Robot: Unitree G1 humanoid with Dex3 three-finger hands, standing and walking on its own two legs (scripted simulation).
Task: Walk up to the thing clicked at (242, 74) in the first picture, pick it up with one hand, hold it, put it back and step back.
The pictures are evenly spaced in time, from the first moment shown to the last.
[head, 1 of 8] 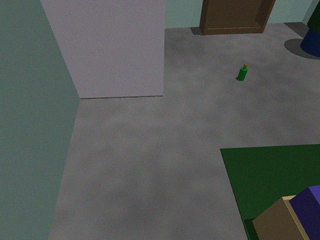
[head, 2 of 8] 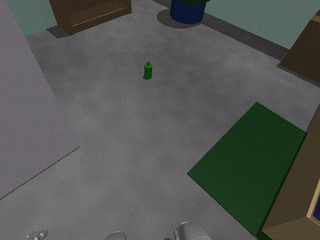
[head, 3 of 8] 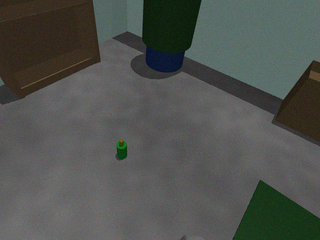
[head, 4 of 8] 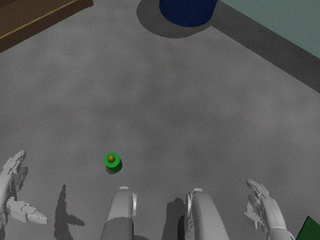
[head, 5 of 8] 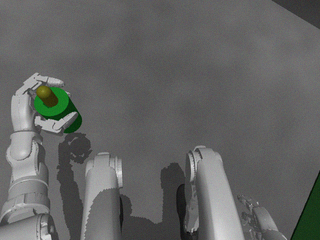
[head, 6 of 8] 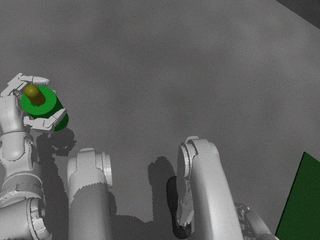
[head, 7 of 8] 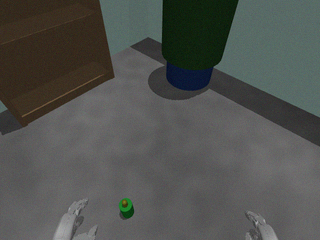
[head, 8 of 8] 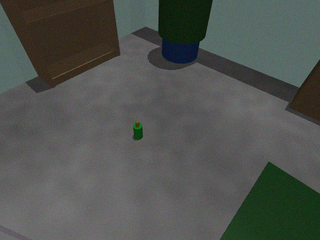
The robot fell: no
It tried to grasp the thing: yes
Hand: left
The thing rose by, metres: 0.67
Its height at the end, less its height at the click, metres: +0.00
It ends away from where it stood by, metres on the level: 0.00
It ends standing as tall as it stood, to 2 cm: yes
